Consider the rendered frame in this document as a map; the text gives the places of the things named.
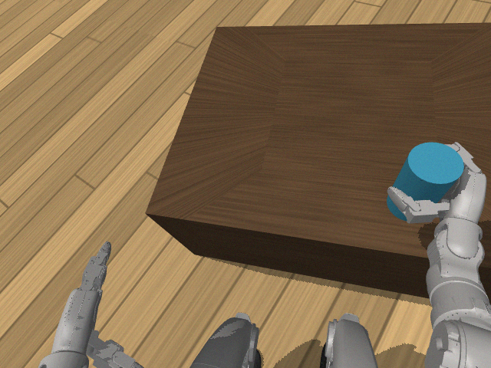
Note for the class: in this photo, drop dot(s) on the left robot arm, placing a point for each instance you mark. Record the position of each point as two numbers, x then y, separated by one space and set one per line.
65 359

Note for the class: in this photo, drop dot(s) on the can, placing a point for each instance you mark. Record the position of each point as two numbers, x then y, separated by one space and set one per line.
427 174

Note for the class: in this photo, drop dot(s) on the left robot hand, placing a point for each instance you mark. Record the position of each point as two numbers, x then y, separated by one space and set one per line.
75 330

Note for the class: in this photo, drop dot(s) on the right robot arm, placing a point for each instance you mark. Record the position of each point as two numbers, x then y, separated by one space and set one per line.
461 314

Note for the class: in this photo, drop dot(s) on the right robot hand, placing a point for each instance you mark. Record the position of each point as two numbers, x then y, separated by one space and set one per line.
465 199

